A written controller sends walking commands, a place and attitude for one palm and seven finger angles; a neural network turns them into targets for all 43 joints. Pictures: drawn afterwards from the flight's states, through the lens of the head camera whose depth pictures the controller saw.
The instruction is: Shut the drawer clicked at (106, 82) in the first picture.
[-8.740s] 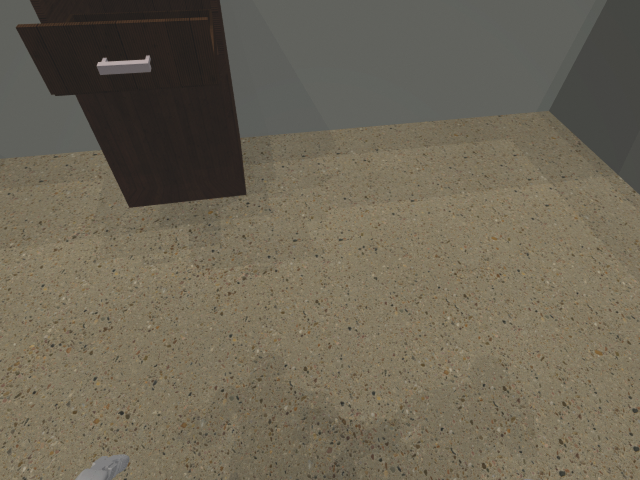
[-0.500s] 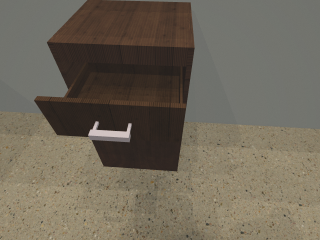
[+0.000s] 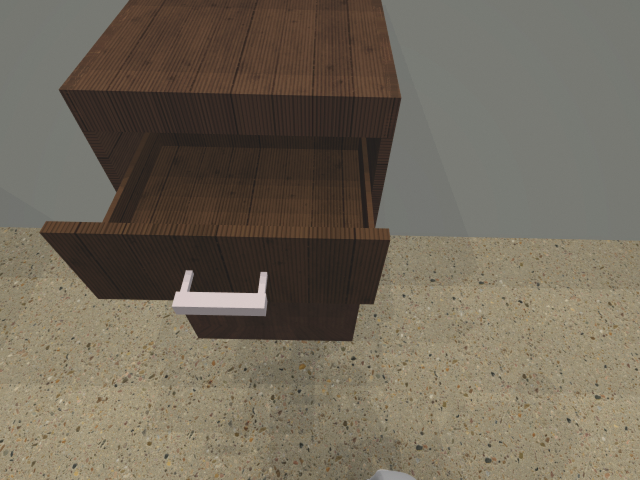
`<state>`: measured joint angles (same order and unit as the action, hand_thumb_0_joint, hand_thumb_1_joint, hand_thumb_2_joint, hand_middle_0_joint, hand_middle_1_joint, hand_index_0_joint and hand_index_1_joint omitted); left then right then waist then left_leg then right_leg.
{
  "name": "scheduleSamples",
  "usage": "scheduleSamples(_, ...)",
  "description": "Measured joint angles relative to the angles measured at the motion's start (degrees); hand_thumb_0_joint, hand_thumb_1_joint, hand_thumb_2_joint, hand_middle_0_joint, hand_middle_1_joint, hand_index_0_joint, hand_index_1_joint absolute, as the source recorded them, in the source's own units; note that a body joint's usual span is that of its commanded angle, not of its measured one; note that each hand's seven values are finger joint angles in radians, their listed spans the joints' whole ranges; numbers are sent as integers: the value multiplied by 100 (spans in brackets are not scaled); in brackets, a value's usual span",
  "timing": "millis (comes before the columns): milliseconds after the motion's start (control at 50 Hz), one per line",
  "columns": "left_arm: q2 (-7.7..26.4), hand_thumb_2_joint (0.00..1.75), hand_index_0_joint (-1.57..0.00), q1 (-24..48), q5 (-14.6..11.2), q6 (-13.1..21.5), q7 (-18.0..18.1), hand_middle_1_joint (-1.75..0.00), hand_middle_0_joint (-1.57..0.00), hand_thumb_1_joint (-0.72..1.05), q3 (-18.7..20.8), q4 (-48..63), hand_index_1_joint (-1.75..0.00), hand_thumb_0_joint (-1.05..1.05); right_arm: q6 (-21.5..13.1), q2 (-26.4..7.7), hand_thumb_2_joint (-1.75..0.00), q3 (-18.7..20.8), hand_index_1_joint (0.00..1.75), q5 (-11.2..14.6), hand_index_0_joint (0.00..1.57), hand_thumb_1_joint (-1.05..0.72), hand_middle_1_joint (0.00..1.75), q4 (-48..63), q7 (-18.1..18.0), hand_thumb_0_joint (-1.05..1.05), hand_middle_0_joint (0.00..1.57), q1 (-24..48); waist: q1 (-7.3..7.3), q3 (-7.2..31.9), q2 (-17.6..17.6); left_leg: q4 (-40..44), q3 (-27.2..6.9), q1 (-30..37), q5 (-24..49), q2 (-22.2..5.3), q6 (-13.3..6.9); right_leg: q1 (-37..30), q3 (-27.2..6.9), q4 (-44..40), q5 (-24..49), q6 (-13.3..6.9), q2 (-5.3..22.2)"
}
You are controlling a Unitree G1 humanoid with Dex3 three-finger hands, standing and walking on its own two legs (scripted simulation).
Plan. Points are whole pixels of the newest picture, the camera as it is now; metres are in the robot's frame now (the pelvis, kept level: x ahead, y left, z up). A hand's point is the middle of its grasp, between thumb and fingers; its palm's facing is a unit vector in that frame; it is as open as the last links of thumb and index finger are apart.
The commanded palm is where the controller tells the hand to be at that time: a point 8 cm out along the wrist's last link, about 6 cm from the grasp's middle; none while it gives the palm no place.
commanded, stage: come to a stop and stand still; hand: left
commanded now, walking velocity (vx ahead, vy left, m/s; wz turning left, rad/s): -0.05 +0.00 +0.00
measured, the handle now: (223, 290) +0.37 +0.16 -0.03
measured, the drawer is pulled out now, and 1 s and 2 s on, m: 0.21 0.21 0.21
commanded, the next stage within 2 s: look again from close up in 0.64 s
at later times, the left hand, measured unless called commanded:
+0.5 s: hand out of the picture -0.01 +0.15 -0.17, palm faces +0.06 -0.98 -0.18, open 7.2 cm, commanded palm none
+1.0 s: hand out of the picture -0.07 +0.14 -0.18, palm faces +0.04 -0.98 -0.17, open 7.4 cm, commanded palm none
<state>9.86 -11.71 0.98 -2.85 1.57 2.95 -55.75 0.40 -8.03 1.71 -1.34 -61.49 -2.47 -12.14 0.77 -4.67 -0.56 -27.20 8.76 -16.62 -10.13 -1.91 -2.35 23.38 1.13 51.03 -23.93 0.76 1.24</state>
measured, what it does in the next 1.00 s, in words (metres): steps on the spot: right foot, then left foot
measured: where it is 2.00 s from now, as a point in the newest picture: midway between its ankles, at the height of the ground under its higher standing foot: outside the picture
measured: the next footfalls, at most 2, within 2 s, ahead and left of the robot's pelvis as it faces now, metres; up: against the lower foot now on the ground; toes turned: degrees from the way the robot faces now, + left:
right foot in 0.10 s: +0.04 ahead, -0.13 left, +0.00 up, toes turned +0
left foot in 0.36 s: +0.01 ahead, +0.07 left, +0.00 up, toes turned +3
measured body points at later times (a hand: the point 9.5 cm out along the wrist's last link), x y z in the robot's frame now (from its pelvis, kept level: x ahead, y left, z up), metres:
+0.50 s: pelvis -0.03 -0.03 +0.00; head -0.03 -0.02 +0.45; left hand -0.01 +0.20 -0.16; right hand -0.02 -0.25 -0.15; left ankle -0.03 +0.06 -0.74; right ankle +0.00 -0.14 -0.74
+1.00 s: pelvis -0.04 -0.02 +0.00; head -0.05 -0.02 +0.45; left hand -0.07 +0.19 -0.16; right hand -0.04 -0.23 -0.16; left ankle -0.03 +0.07 -0.74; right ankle +0.00 -0.14 -0.74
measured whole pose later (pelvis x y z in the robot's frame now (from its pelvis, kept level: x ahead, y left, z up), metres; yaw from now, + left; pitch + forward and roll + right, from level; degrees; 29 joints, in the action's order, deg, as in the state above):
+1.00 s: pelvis -0.04 -0.02 +0.00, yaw +1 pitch -2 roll +0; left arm 7.0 -20.6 0.8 0.7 2.4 -1.6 -63.8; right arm 0.0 -8.1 -0.4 -0.5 -62.4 -1.0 -18.0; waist 0.7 0.3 0.8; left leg -28.4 3.1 -11.7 -14.7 2.0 -3.1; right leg 13.6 3.3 27.8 -12.2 -0.2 1.4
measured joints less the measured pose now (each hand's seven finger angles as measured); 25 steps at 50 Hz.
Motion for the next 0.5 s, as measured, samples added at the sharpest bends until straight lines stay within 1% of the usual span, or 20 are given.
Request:
scheduleSamples(40,-13,90,-20,59,0,-11,0,-30,-20,91,-1,63,-30,0,34,-40,-90,53,30,-5,20,-92,30,22,7,0,20,23,41,-15,88,-67,6,-55,-5,-64,51,-210,15,-500,108,-22,26)
scheduleSamples(80,-19,90,-20,60,12,35,-1,-30,-20,91,-13,130,-30,0,74,-87,-90,103,30,10,20,-92,30,41,27,0,20,13,60,6,156,-275,-5,-173,-76,-124,125,-583,24,-1326,576,-33,64)
scheduleSamples(100,-1,90,-20,27,33,78,7,-30,-20,91,-20,166,-30,0,100,-96,-90,123,30,30,20,-92,30,52,43,0,20,-7,52,49,138,-451,6,-275,-150,-137,172,-761,-18,-1715,633,-53,76)
scheduleSamples(120,-36,90,-20,37,49,109,27,-30,-20,91,-28,142,-30,0,148,-135,-90,149,30,51,20,-92,30,47,54,0,20,22,51,31,214,-661,-83,-366,-427,-173,220,-762,-4,-1735,571,-86,7)
scheduleSamples(160,-114,90,-20,35,66,113,31,-30,-20,91,-97,106,-30,0,255,-205,-90,202,30,68,20,-91,30,65,68,0,20,37,97,24,335,-1258,-402,-562,-1196,-101,256,-771,79,-1746,623,-168,-78)
scheduleSamples(200,-178,90,-20,5,65,125,58,-30,-20,91,-124,75,-30,0,308,-238,-90,223,30,66,20,-91,30,63,73,0,20,29,104,56,357,-1881,-587,-689,-1490,2,274,-823,127,-1889,755,-228,-115)
scheduleSamples(240,-173,90,-20,-16,54,147,87,-30,-20,92,-121,41,-30,0,303,-232,-90,216,30,73,20,-91,30,42,79,0,20,12,95,81,320,-2227,-643,-662,-1538,58,313,-878,159,-2025,863,-264,-148)
scheduleSamples(280,-145,90,-20,-34,53,163,83,-30,-20,93,-130,12,-30,0,282,-204,-90,199,30,90,20,-91,30,20,82,0,19,-17,71,111,252,-2064,-631,-452,-1540,87,349,-906,185,-2108,927,-284,-176)
scheduleSamples(320,-116,90,-20,-56,43,173,74,-30,-20,93,-144,-20,-30,0,256,-167,-90,168,30,100,20,-91,30,-10,76,0,19,-45,41,145,185,-1415,-595,-88,-1337,99,369,-891,214,-2111,952,-286,-206)
scheduleSamples(340,-106,90,-20,-72,26,175,66,-30,-20,93,-152,-45,-30,0,231,-152,-90,144,30,103,20,-91,30,-28,69,0,19,-62,30,162,166,-924,-593,153,-1073,99,364,-867,234,-2070,942,-277,-230)
scheduleSamples(360,-96,90,-20,-77,6,173,58,-30,-20,92,-157,-84,-30,0,191,-129,-90,120,30,103,20,-91,30,-61,58,0,19,-73,31,171,139,-519,-609,343,-782,104,298,-839,259,-2007,918,-262,-244)
scheduleSamples(400,-25,90,-21,-65,-25,145,80,-30,-20,93,-119,-198,-30,0,135,-18,-90,52,30,83,20,-91,30,-161,47,0,19,-78,-38,148,-62,-325,-557,477,-613,191,122,-916,210,-2062,973,-212,-169)
scheduleSamples(420,-2,90,-20,-92,-26,137,77,-30,-20,94,-121,-249,-30,0,124,19,-90,12,30,75,20,-91,30,-204,55,0,19,-94,-77,173,-111,-242,-534,529,-584,203,79,-975,188,-2179,1064,-193,-164)
scheduleSamples(500,-7,90,-20,-249,-7,143,33,-30,-20,94,-184,-460,-30,0,129,32,-90,-56,30,66,20,-92,30,-338,61,0,19,-149,-149,281,-119,141,-527,684,-393,262,40,-1125,176,-2537,1255,-179,-124)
